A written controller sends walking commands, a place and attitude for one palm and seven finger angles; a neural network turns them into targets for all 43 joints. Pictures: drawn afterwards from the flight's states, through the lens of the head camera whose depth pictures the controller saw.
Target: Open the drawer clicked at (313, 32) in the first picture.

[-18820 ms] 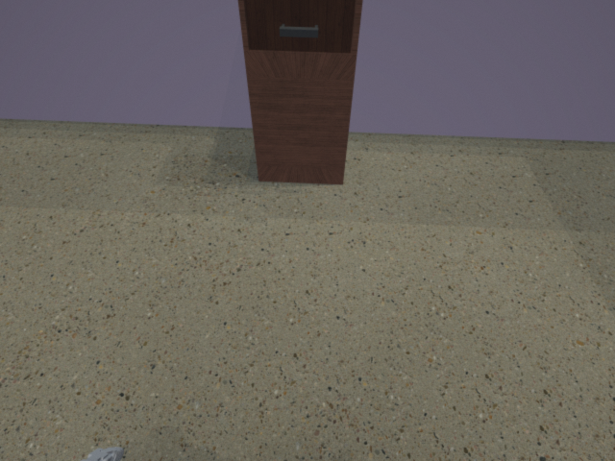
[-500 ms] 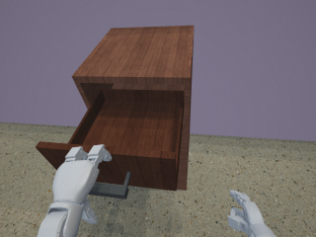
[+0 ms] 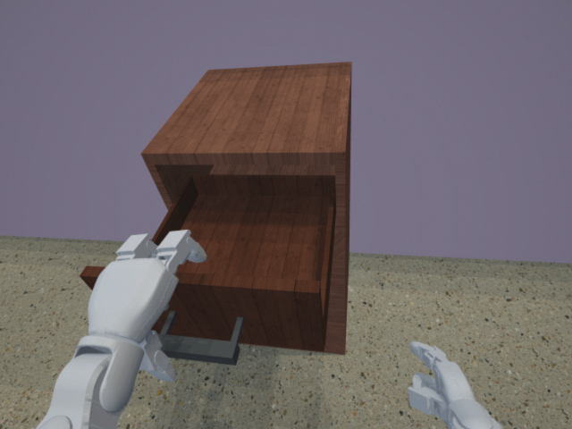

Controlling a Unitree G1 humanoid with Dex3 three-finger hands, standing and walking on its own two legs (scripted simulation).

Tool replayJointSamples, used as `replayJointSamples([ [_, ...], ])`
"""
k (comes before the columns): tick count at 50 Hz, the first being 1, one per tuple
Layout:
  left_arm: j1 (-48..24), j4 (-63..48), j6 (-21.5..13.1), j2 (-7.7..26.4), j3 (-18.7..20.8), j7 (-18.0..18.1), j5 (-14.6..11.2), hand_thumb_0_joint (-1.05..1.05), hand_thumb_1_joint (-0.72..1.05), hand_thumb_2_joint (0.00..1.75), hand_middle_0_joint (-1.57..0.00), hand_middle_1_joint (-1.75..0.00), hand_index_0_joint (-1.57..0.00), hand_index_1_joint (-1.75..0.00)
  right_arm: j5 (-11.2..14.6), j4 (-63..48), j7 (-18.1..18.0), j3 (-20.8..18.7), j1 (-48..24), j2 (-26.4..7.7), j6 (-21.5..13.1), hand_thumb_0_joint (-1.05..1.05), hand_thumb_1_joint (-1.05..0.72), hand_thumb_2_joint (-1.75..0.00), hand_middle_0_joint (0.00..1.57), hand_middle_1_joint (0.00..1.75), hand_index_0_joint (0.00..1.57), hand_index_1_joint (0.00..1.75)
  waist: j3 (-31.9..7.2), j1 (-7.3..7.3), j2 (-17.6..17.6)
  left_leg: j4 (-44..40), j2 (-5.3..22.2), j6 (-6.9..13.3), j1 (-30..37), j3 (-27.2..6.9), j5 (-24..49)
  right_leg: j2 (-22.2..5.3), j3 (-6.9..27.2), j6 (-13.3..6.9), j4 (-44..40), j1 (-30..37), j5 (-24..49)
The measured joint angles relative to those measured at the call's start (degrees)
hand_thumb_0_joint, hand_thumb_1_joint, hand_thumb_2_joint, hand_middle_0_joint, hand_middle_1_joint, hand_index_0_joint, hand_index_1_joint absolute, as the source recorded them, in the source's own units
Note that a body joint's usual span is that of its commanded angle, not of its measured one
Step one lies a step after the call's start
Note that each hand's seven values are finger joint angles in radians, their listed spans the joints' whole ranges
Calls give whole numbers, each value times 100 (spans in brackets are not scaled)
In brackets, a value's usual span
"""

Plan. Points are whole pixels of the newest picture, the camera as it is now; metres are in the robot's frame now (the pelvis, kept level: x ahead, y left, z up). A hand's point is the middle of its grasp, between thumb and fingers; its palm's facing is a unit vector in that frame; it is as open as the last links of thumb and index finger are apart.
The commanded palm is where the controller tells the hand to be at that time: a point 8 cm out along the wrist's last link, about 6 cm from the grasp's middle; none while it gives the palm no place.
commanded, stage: lift the hand off the handle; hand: left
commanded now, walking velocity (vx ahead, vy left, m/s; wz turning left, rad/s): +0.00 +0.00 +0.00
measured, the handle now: (199, 334) +0.26 +0.19 -0.02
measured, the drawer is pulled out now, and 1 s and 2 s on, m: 0.29 0.29 0.29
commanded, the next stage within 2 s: draw the hand back to the body in 0.08 s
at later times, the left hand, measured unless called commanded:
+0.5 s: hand (138, 316) +0.21 +0.21 +0.12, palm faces +0.10 -0.14 -0.99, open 13.8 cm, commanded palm +0.17 +0.21 +0.18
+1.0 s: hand (133, 298) +0.21 +0.20 +0.16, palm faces +0.29 -0.89 -0.34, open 13.3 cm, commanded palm +0.16 +0.25 +0.18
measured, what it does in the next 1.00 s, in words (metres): stands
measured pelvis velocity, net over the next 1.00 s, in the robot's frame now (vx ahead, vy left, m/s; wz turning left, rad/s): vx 0.02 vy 0.01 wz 0.02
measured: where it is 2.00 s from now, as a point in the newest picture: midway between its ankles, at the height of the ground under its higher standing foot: outside the picture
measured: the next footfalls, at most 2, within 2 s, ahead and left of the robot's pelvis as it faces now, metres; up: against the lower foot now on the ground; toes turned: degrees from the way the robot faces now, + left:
none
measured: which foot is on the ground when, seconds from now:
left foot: down 0.00-1.00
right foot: down 0.00-1.00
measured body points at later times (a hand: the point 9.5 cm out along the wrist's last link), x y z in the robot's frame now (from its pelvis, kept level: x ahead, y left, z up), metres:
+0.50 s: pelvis +0.00 +0.00 +0.00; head -0.01 -0.05 +0.45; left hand +0.20 +0.21 +0.18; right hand +0.23 -0.20 -0.09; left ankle +0.01 +0.12 -0.73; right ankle -0.03 -0.08 -0.73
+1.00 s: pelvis +0.02 +0.01 +0.00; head +0.01 -0.01 +0.45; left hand +0.19 +0.24 +0.18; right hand +0.22 -0.18 -0.07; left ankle +0.01 +0.12 -0.73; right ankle -0.03 -0.08 -0.73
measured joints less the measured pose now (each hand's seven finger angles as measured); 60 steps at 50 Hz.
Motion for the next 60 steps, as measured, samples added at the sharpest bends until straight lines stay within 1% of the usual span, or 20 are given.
replayJointSamples([
  [4, -77, 17, 34, 38, 62, -103, -45, 0, -49, 30, -32, -120, -32, -120, 18, 10, 18, 6, -25, -29, 10, 1, -91, -90, 20, 30, 20, 29, 27, -8, 17, -79, -1, -1, 57, -1, 52, 0, 1, 0, -71, 53, 48],
  [6, -36, 29, 41, 34, 120, -159, -115, 0, -49, 30, -32, -120, -32, -120, 37, 3, 28, 15, -34, -41, 11, 1, -91, -90, 19, 30, 20, 29, 42, -20, 18, -109, 4, -3, 74, 1, 73, 5, 3, -1, -100, 67, 70],
  [10, 105, 0, -17, 48, 158, -216, -153, 0, -49, 30, -32, -120, -32, -120, 29, -49, 21, 10, 4, -69, -14, 1, -91, -90, 19, 30, 20, 29, 66, -17, 3, -123, 13, -8, 71, -14, 92, 15, -11, -7, -136, 79, 95],
  [15, 256, -68, -213, 107, 214, -128, -121, 0, -49, 30, -32, -120, -32, -120, 1, -65, -23, -18, 46, -96, -67, 1, -91, -90, 19, 30, 20, 29, 89, 19, -9, -66, 37, -14, 22, -33, 70, 39, -29, -16, -142, 61, 104],
  [19, 223, 19, -292, 180, 317, -75, -116, 0, -49, 30, -32, -120, -32, -120, -8, -33, -62, -35, 64, -92, -92, 1, -91, -90, 19, 30, 20, 29, 103, 39, -12, -53, 37, -14, 5, -53, 66, 42, -48, -17, -153, 61, 107],
  [24, 276, 88, -342, 282, 550, -108, -243, 0, -49, 30, -32, -120, -32, -120, 10, -32, -101, -6, 84, -67, -121, 1, -91, -90, 19, 30, 20, 29, 112, 6, -28, -86, 24, -8, 17, -63, 72, 30, -57, -8, -185, 77, 107],
  [30, 641, -97, -424, 415, 842, -163, -426, 0, -49, 30, -32, -120, -32, -120, 23, -130, -120, 17, 145, -101, -146, 1, -91, -90, 20, 30, 20, 29, 108, -25, -41, -56, 24, 5, -21, -65, 32, 30, -57, 11, -213, 67, 98],
  [34, 877, -286, -549, 437, 908, -112, -438, 0, -49, 30, -32, -120, -32, -120, -2, -200, -134, -25, 202, -154, -159, 1, -91, -90, 20, 30, 20, 29, 88, 3, -40, 7, 13, 28, -96, -71, -11, 19, -63, 35, -196, 17, 76],
  [40, 1056, -338, -674, 581, 1107, -15, -478, 0, -49, 30, -32, -120, -32, -120, 14, -216, -166, -46, 211, -171, -134, 1, -91, -90, 20, 30, 20, 29, 88, 38, -69, 94, -6, 58, -175, -77, -68, 0, -71, 68, -154, -36, 38],
  [41, 1055, -334, -747, 447, 1220, -6, -1416, 0, -49, 30, -32, -120, -32, -120, 38, -220, -198, -60, 199, -153, -227, 1, -91, -90, 20, 30, 20, 29, 183, -8, -53, 100, -15, 68, -110, -91, -78, -7, -85, 74, -166, 44, 33],
  [42, 1048, -309, -852, 207, 1330, 24, -2400, -1, -49, 30, -32, -119, -32, -119, 54, -229, -258, -71, 215, -110, -408, 1, -91, -90, 20, 30, 20, 29, 284, -54, -58, 88, -33, 79, -21, -94, -86, -24, -88, 82, -170, 132, 22],
  [43, 1062, -288, -962, -53, 1415, 64, -3200, -1, -48, 30, -32, -119, -32, -119, 51, -244, -335, -59, 257, -54, -596, 1, -91, -90, 20, 30, 20, 29, 357, -98, -84, 60, -50, 86, 67, -89, -90, -41, -84, 89, -178, 211, 7],
  [44, 1087, -299, -1044, -293, 1463, 106, -3811, -1, -47, 31, -31, -118, -32, -119, 46, -257, -411, -36, 320, 7, -771, 1, -91, -90, 20, 30, 20, 29, 405, -139, -127, 20, -67, 89, 151, -86, -90, -57, -81, 95, -196, 286, -6],
  [45, 1115, -335, -1122, -479, 1490, 153, -4268, -1, -46, 31, -31, -118, -32, -118, 35, -249, -480, -5, 390, 71, -940, 1, -91, -90, 20, 30, 20, 29, 431, -170, -184, -21, -81, 88, 223, -85, -89, -70, -78, 100, -217, 350, -18],
  [46, 1136, -385, -1198, -622, 1499, 199, -4588, -1, -44, 32, -31, -117, -32, -117, 13, -231, -536, 29, 468, 129, -1089, 1, -91, -90, 20, 30, 20, 29, 435, -192, -242, -57, -89, 86, 281, -89, -90, -77, -81, 100, -246, 408, -26],
  [47, 1158, -442, -1274, -728, 1502, 238, -4819, -1, -43, 33, -31, -115, -31, -116, -3, -200, -572, 61, 543, 182, -1220, 1, -91, -90, 20, 30, 20, 29, 427, -210, -299, -89, -94, 82, 332, -93, -92, -81, -84, 98, -280, 461, -31],
  [48, 1181, -492, -1351, -804, 1511, 268, -4988, -1, -41, 33, -31, -114, -31, -114, -21, -159, -593, 92, 608, 226, -1324, 1, -91, -90, 20, 30, 20, 29, 415, -230, -352, -120, -96, 78, 377, -100, -95, -81, -89, 95, -318, 511, -32],
  [50, 1203, -572, -1448, -857, 1555, 294, -5200, -1, -36, 35, -31, -111, -31, -111, -41, -64, -599, 133, 705, 288, -1465, 1, -91, -90, 20, 30, 20, 29, 398, -259, -435, -175, -92, 66, 457, -111, -101, -75, -96, 86, -401, 605, -26],
  [54, 1218, -554, -1534, -775, 1764, 285, -5393, -1, -25, 40, -30, -104, -30, -104, -62, 105, -557, 135, 770, 295, -1555, 1, -91, -90, 20, 30, 20, 29, 400, -304, -459, -246, -75, 53, 530, -121, -107, -56, -100, 77, -541, 709, 9],
  [60, 1448, -502, -1492, -630, 2055, 244, -5503, -1, -6, 49, -28, -91, -28, -91, -42, 254, -529, 6, 738, 197, -1518, 1, -91, -90, 20, 30, 20, 30, 378, -328, -383, -342, -63, 53, 540, -102, -89, -44, -77, 82, -669, 726, 52],
])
